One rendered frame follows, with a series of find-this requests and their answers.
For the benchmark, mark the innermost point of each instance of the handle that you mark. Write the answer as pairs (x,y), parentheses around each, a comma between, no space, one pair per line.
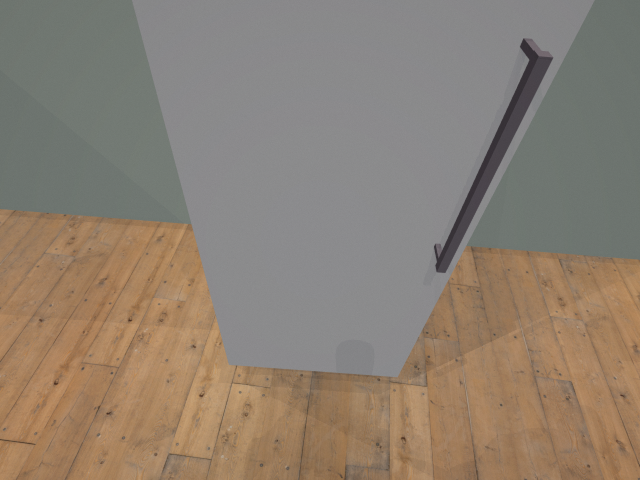
(539,62)

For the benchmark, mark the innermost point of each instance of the fridge door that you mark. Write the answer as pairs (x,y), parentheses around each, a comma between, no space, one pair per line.
(323,148)

